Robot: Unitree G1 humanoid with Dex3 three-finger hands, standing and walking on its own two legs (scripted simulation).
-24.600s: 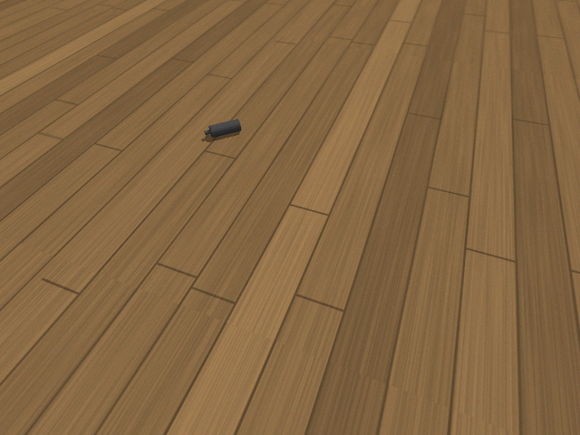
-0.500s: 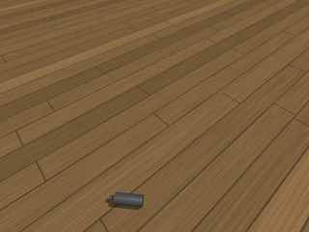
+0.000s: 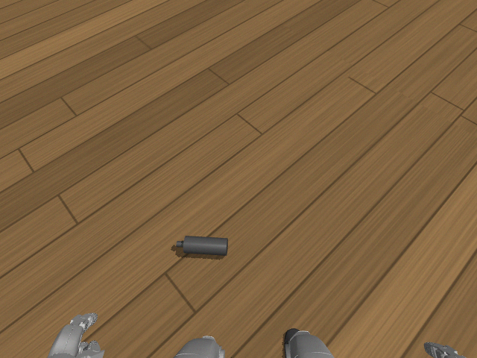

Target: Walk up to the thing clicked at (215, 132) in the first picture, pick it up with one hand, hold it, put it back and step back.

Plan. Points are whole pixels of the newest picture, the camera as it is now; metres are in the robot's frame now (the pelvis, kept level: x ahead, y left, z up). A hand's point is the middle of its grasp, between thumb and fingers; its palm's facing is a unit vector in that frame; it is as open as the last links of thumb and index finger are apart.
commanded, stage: walk up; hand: left
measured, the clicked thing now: (201, 245) +0.53 +0.18 -0.73
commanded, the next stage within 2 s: stand in 1.72 s
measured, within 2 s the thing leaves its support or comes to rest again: neither
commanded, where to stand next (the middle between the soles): +0.09 -0.04 m, yaw -4 degrees
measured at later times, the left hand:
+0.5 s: hand out of the picture +0.08 +0.23 -0.14, palm faces -0.14 -0.92 -0.36, open 7.4 cm
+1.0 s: hand (117, 352) +0.14 +0.23 -0.14, palm faces -0.03 -0.87 -0.49, open 7.4 cm
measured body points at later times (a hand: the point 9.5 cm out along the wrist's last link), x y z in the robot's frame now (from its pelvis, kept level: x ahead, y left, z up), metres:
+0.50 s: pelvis +0.00 -0.05 +0.00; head +0.01 -0.04 +0.45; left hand +0.09 +0.28 -0.12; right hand -0.02 -0.40 -0.09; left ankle -0.02 +0.13 -0.73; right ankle +0.03 -0.19 -0.73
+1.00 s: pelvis +0.04 -0.04 -0.01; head +0.13 -0.07 +0.43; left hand +0.15 +0.28 -0.10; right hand +0.11 -0.36 -0.15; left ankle +0.05 +0.09 -0.72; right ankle +0.04 -0.19 -0.73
